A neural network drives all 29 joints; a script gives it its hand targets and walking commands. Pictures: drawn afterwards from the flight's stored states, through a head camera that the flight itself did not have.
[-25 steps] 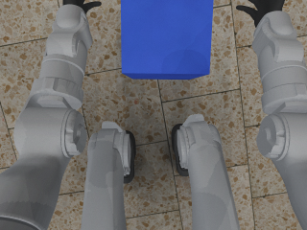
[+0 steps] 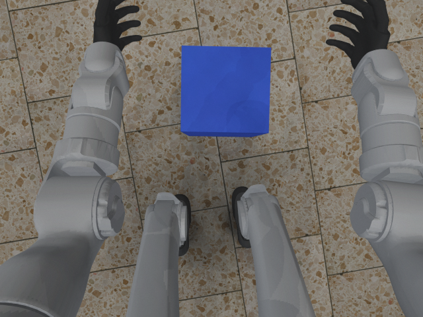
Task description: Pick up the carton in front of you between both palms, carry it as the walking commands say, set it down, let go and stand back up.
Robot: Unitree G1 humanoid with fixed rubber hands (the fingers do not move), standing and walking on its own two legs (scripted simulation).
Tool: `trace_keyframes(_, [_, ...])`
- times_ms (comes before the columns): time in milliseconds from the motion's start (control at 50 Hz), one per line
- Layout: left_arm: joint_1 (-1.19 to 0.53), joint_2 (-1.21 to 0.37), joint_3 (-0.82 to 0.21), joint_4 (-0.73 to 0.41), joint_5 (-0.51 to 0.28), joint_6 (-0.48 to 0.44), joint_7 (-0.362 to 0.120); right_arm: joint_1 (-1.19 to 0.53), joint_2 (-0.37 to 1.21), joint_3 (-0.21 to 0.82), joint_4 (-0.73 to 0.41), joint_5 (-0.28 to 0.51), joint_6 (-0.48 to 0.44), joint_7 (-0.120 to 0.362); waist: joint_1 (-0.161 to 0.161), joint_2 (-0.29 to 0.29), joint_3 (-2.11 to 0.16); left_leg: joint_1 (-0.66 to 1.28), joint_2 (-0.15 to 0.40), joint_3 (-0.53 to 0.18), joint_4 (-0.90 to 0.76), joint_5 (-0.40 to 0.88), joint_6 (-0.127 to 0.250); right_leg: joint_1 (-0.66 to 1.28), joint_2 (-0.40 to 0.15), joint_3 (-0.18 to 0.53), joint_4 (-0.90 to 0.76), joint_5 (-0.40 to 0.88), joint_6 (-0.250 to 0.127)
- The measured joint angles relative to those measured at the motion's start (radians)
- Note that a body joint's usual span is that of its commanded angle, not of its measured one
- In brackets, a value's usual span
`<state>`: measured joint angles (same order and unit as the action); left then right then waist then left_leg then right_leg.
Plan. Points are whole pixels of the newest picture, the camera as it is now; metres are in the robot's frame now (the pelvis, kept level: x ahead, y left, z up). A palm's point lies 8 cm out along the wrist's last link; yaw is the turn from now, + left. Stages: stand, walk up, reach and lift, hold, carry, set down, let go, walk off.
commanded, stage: set down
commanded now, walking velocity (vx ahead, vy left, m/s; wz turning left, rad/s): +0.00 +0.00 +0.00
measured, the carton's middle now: (222, 99) +0.50 -0.06 -0.43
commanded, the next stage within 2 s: let go in 0.20 s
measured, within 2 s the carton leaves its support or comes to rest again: neither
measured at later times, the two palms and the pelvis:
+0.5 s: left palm (55, 73) +0.47 +0.16 +0.01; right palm out of the picture +0.44 -0.26 +0.02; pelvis +0.04 -0.01 +0.13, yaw +0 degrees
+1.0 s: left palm out of the picture +0.31 +0.22 +0.13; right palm out of the picture +0.28 -0.24 +0.14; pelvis +0.10 +0.00 +0.21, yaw -1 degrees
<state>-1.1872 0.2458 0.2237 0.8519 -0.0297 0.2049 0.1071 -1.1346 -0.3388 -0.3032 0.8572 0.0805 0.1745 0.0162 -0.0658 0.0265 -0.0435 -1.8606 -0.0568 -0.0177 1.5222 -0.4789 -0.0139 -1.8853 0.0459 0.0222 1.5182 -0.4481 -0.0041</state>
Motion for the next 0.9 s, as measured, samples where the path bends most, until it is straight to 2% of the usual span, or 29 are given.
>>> trace_keyframes(200, [0.05,-0.02,0.024,0.01,0.033,-0.026,-0.023,0.042,0.027,-0.043,0.019,-0.051,-0.035,0.024,0.005,0.001,-0.024,0.177,0.005,-0.012,-0.248,0.082,-0.002,0.179,-0.002,0.003,-0.248,0.079,-0.003])
trace_keyframes(300, [0.086,-0.043,0.044,0.006,0.078,-0.036,-0.028,0.08,0.041,-0.053,0.017,-0.096,-0.049,0.038,0.009,0.0,-0.025,0.263,0.007,-0.017,-0.359,0.12,-0.003,0.266,-0.003,0.003,-0.358,0.115,-0.005])
trace_keyframes(400, [0.236,-0.085,0.039,-0.077,0.134,-0.037,-0.019,0.217,0.064,-0.03,-0.052,-0.155,-0.053,0.061,0.016,-0.004,-0.025,0.382,0.007,-0.02,-0.475,0.149,-0.005,0.382,-0.006,0.006,-0.465,0.139,-0.01])
trace_keyframes(460, [0.374,-0.107,0.022,-0.149,0.142,-0.043,-0.019,0.343,0.077,0.0,-0.113,-0.168,-0.057,0.073,0.018,-0.007,-0.02,0.477,0.009,-0.023,-0.546,0.161,-0.006,0.475,-0.007,0.006,-0.53,0.147,-0.014])
trace_keyframes(580, [0.62,-0.113,-0.017,-0.24,0.116,-0.081,-0.043,0.571,0.089,0.06,-0.199,-0.137,-0.082,0.084,0.018,-0.015,-0.009,0.678,0.018,-0.032,-0.664,0.171,-0.006,0.676,-0.003,0.003,-0.648,0.158,-0.021])
trace_keyframes(780, [0.917,-0.1,-0.075,-0.253,0.093,-0.171,-0.086,0.89,0.125,0.145,-0.248,-0.083,-0.159,0.069,0.024,-0.034,-0.036,0.978,0.027,-0.034,-0.803,0.172,0.0,0.978,0.001,0.007,-0.792,0.161,-0.02])
trace_keyframes(900, [1.115,-0.083,-0.114,-0.304,0.074,-0.203,-0.106,1.095,0.14,0.2,-0.312,-0.065,-0.188,0.058,0.03,-0.043,-0.008,1.188,0.028,-0.036,-0.902,0.187,0.009,1.194,-0.003,0.011,-0.899,0.178,-0.014])
